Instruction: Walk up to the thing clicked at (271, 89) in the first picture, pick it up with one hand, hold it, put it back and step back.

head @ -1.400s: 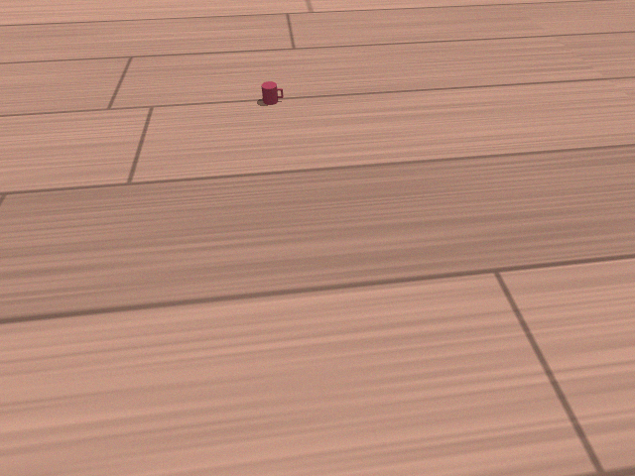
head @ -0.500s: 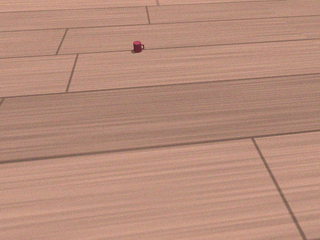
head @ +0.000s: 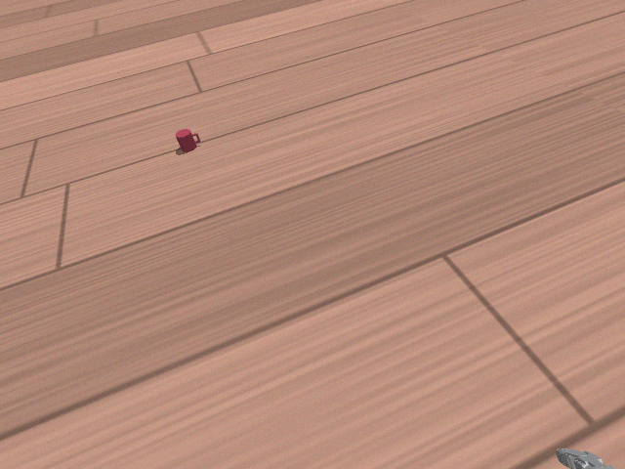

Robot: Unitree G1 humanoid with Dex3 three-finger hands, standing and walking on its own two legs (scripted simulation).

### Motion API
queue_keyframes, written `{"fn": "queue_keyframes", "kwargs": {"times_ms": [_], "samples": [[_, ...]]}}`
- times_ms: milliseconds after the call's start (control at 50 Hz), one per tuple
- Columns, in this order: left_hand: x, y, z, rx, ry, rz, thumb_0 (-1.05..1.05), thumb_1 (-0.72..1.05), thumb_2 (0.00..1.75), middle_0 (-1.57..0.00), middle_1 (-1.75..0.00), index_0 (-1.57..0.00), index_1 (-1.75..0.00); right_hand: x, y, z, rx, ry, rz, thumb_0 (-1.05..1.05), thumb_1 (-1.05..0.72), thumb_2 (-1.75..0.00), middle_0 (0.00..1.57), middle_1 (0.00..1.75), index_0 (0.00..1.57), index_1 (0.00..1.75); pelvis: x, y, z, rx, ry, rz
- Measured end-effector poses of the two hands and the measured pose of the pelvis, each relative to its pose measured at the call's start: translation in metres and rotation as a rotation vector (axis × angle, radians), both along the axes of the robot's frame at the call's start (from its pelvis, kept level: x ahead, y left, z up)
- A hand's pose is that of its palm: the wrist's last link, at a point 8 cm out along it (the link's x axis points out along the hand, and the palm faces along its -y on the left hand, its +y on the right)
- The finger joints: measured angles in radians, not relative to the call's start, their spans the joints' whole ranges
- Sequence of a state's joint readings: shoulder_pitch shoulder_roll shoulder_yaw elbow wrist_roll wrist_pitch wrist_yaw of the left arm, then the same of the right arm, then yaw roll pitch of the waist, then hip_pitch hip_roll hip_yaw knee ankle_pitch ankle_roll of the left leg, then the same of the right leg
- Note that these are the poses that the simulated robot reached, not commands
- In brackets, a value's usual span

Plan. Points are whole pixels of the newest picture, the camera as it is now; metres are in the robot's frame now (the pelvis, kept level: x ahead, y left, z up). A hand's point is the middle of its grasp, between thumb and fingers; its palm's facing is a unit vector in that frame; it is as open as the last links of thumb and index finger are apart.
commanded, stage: walk up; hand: left
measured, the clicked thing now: (188, 139) +2.04 +0.85 -0.71
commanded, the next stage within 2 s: none
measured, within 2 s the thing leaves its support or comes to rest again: neither
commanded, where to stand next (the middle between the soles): +1.70 +1.16 m, yaw -72 degrees
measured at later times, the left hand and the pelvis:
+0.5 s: hand (112, 340) +0.40 +0.42 -0.15, palm faces -0.31 -0.77 -0.55, open 7.4 cm; pelvis +0.30 +0.11 -0.03, yaw -16 degrees
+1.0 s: hand (189, 171) +0.87 +0.36 -0.11, palm faces -0.37 -0.72 -0.60, open 7.4 cm; pelvis +0.60 +0.15 -0.02, yaw -28 degrees
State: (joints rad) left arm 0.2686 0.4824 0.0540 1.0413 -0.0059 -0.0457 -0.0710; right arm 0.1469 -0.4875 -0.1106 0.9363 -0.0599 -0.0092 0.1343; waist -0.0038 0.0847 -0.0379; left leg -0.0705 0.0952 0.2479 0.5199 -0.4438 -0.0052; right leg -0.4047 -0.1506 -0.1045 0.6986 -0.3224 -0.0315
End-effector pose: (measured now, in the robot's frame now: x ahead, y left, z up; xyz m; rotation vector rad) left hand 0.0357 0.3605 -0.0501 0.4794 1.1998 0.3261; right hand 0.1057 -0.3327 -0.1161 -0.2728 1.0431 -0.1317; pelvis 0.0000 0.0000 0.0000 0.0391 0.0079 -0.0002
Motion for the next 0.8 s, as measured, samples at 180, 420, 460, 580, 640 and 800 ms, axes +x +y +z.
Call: {"fn": "queue_keyframes", "kwargs": {"times_ms": [180,420,460,580,640,800], "samples": [[0.047,-0.007,-0.001,0.055,0.022,-0.014,0.0,0.9,0.9,-0.2,-0.3,-0.2,-0.3,0.105,0.005,0.011,0.03,-0.115,0.024,0.02,-0.91,-0.9,0.2,0.3,0.2,0.3,0.073,0.002,-0.001,-0.07,-0.037,-0.102],[0.25,0.049,-0.024,0.006,0.108,-0.215,0.0,0.89,0.9,-0.21,-0.3,-0.21,-0.3,0.236,0.037,0.044,-0.058,-0.172,-0.095,0.01,-0.91,-0.9,0.2,0.3,0.2,0.3,0.238,0.072,-0.007,-0.068,0.027,-0.273],[0.308,0.075,-0.038,0.03,0.103,-0.262,0.0,0.89,0.9,-0.21,-0.31,-0.21,-0.3,0.255,0.045,0.035,-0.099,-0.156,-0.137,0.01,-0.91,-0.9,0.2,0.3,0.2,0.3,0.273,0.091,-0.022,-0.079,0.044,-0.286],[0.487,0.085,-0.045,0.044,0.003,-0.423,0.01,0.9,0.9,-0.2,-0.3,-0.2,-0.3,0.245,0.104,0.027,-0.087,-0.016,-0.316,0.01,-0.91,-0.9,0.2,0.3,0.2,0.3,0.341,0.122,-0.013,-0.041,0.023,-0.337],[0.562,0.065,-0.027,-0.003,-0.043,-0.509,0.0,0.9,0.9,-0.2,-0.3,-0.2,-0.3,0.229,0.129,0.033,-0.062,0.062,-0.42,0.01,-0.91,-0.9,0.2,0.3,0.2,0.3,0.38,0.13,0.004,-0.029,0.029,-0.369],[0.733,0.026,0.002,0.014,-0.133,-0.675,0.0,0.9,0.9,-0.2,-0.3,-0.2,-0.3,0.233,0.168,0.015,-0.035,0.156,-0.607,0.01,-0.9,-0.9,0.2,0.3,0.2,0.3,0.491,0.141,0.002,0.0,0.005,-0.452]]}}
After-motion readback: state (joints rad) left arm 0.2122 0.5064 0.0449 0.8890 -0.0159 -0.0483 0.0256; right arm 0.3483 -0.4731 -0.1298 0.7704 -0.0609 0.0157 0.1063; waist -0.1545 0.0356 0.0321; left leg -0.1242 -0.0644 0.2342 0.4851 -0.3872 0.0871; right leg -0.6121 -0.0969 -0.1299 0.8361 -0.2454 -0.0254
